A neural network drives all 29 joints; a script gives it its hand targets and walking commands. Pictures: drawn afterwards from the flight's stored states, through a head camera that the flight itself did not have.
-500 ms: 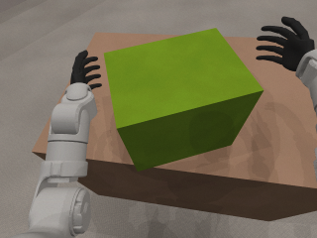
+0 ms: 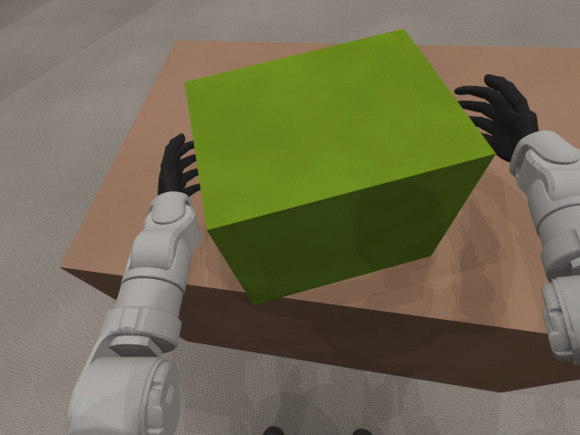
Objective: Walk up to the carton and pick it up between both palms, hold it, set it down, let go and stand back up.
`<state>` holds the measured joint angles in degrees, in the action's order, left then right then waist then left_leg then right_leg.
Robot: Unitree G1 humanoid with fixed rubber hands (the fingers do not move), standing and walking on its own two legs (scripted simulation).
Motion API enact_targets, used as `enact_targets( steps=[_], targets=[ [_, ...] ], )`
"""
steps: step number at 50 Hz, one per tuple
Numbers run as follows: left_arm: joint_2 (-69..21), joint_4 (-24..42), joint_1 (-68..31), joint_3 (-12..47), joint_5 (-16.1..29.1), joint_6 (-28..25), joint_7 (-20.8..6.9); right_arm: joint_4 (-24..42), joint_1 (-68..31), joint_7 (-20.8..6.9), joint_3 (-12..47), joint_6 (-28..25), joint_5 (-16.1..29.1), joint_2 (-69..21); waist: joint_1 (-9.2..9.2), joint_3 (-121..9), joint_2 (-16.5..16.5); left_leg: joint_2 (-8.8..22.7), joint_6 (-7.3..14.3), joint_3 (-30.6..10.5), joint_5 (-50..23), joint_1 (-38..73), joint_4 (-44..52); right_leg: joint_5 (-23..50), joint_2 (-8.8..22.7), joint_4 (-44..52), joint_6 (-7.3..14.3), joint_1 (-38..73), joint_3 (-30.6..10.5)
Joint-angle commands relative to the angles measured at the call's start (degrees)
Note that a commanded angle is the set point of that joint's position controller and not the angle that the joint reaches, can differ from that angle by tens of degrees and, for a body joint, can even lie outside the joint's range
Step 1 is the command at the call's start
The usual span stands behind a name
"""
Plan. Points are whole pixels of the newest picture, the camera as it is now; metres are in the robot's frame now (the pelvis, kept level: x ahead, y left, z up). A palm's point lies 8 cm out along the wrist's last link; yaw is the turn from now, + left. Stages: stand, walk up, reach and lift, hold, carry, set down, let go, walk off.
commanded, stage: reach and lift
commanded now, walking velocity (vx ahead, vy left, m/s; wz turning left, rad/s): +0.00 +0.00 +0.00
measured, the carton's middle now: (322, 179) +0.47 +0.03 +0.03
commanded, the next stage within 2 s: none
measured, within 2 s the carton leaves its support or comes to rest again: neither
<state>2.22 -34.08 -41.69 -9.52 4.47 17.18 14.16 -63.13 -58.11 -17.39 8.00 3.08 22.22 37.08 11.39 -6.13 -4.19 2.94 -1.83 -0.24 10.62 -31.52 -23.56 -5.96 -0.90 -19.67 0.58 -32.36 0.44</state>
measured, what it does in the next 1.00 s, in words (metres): stands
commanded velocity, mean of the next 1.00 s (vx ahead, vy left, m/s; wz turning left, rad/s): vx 0.00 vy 0.00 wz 0.00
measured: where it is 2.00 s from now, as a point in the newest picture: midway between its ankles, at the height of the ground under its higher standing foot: outside the picture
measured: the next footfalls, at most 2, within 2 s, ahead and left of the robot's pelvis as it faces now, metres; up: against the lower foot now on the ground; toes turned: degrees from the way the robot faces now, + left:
none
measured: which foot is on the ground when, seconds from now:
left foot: down 0.00-1.00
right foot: down 0.00-1.00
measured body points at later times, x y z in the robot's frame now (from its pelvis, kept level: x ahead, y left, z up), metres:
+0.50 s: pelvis +0.00 +0.00 +0.00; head +0.13 -0.04 +0.43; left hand +0.41 +0.21 +0.05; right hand +0.53 -0.19 +0.07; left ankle -0.01 +0.14 -0.74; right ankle +0.02 -0.12 -0.74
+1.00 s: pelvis +0.00 +0.00 +0.00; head +0.12 -0.04 +0.43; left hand +0.41 +0.20 +0.05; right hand +0.53 -0.18 +0.07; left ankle -0.01 +0.14 -0.74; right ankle +0.02 -0.12 -0.74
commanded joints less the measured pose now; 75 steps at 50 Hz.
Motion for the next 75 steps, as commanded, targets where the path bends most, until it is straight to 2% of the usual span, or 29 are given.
enact_targets(
  steps=[1,7,17,23,30,37,41,52,55,60,63,66,75],
  targets=[
    [6.1,6.3,-18.4,-0.4,2.0,-8.2,-0.1,2.4,-25.5,1.3,-1.2,-6.8,0.0,9.4,6.97,-47.1,11.7,-2.0,-2.6,5.2,-25.9,2.2,-1.9,22.6,-5.4,-6.1,2.2,25.6,0.8],
    [5.4,4.7,-17.7,0.0,2.6,-11.7,-0.4,1.4,-26.5,1.8,0.1,-9.2,0.8,9.1,7.14,-49.9,12.6,-2.1,-2.7,5.3,-28.3,2.1,-3.1,24.5,-5.6,-6.1,2.1,24.7,0.9],
    [2.8,4.2,-16.3,1.6,2.9,-13.4,-0.7,-0.5,-26.3,2.0,1.0,-10.6,1.4,7.9,6.91,-49.2,12.4,-1.8,-2.8,4.8,-30.9,3.6,-3.8,25.3,-5.9,-4.8,2.8,22.5,1.1],
    [0.1,3.9,-17.5,2.0,2.2,-14.3,-0.9,0.0,-27.3,2.2,0.7,-11.0,0.1,4.1,6.96,-49.2,12.4,-1.6,-2.5,4.6,-30.1,3.6,-3.5,24.1,-5.8,-4.2,2.9,21.7,1.3],
    [-1.5,3.2,-17.9,-0.4,-0.9,-14.9,-0.5,-1.0,-27.5,3.6,-1.8,-11.6,-3.2,1.4,6.76,-48.9,12.2,-1.7,-2.6,4.5,-30.6,4.5,-3.1,24.6,-5.8,-3.6,3.0,22.2,1.3],
    [-4.5,2.0,-19.7,0.0,-1.3,-16.7,-0.4,-1.1,-29.2,3.8,-0.5,-12.3,-3.3,-3.5,7.25,-48.3,12.7,-1.6,-2.1,4.3,-30.3,4.7,-2.9,24.0,-5.4,-3.8,2.6,21.5,1.3],
    [-5.7,1.8,-20.4,0.1,-1.5,-17.5,-0.6,-1.4,-29.3,3.9,-0.8,-12.5,-3.9,-5.1,6.74,-47.9,12.7,-1.6,-2.0,4.2,-30.2,4.8,-2.8,23.8,-5.4,-3.7,2.4,21.1,1.5],
    [-8.1,0.5,-21.1,-0.7,-2.8,-19.5,-1.4,-1.7,-29.7,3.6,-1.9,-13.1,-5.9,-8.7,7.02,-47.5,13.2,-1.5,-1.7,4.2,-30.6,5.5,-2.4,23.5,-5.1,-4.0,1.8,20.6,1.6],
    [-9.1,-0.3,-21.5,-1.4,-3.8,-20.1,-2.1,-2.1,-29.8,3.0,-3.1,-13.4,-7.8,-10.7,6.97,-47.2,13.5,-1.5,-1.5,4.4,-29.7,5.4,-2.0,22.9,-4.7,-3.8,1.7,21.0,1.8],
    [-13.6,-0.9,-21.3,-3.3,-7.8,-20.9,-4.5,-3.3,-28.9,1.1,-6.7,-14.4,-13.5,-16.9,6.21,-45.7,13.6,-1.5,-1.2,4.7,-29.8,6.5,-1.0,23.2,-4.1,-3.3,1.5,21.6,2.5],
    [-20.8,-2.3,-21.7,-2.1,-10.5,-20.6,-7.3,-4.5,-28.5,-1.3,-8.4,-15.1,-18.5,-26.2,5.34,-43.6,13.8,-1.7,-0.9,5.0,-28.2,6.7,0.1,22.8,-3.6,-2.9,1.4,22.2,3.0],
    [-21.7,-3.2,-21.6,-1.5,-11.1,-20.2,-8.4,-6.5,-26.9,-2.4,-10.4,-15.7,-21.3,-28.6,3.99,-42.9,14.6,-1.7,-0.3,5.3,-26.0,5.7,1.0,24.0,-3.0,-2.8,1.0,23.5,3.2],
    [-21.9,-5.0,-21.3,-1.0,-11.1,-20.1,-9.4,-8.9,-25.9,-3.0,-12.3,-17.1,-23.6,-30.1,3.42,-41.8,15.5,-1.5,0.3,5.8,-24.6,4.0,1.9,24.8,-2.5,-3.0,0.5,26.0,3.4]
  ],
)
